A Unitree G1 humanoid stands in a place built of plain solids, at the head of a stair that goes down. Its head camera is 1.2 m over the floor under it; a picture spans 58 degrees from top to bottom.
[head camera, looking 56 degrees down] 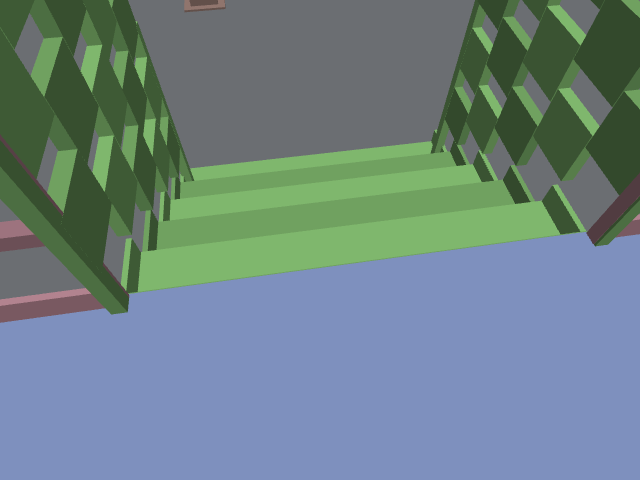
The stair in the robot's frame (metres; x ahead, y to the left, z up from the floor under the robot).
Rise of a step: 0.16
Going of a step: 0.26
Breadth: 1.62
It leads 9 degrees to the left of straight ahead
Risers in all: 6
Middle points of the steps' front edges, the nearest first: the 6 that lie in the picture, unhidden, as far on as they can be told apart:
0.73 -0.15 0.00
0.99 -0.11 -0.16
1.24 -0.07 -0.32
1.50 -0.03 -0.48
1.76 0.01 -0.64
2.01 0.05 -0.80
